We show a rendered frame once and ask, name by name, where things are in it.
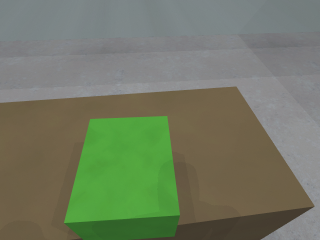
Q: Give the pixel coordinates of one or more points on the carton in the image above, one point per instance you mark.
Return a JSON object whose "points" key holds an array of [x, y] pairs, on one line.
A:
{"points": [[125, 185]]}

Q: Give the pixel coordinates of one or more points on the pedestal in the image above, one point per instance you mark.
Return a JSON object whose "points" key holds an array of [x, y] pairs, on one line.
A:
{"points": [[232, 182]]}

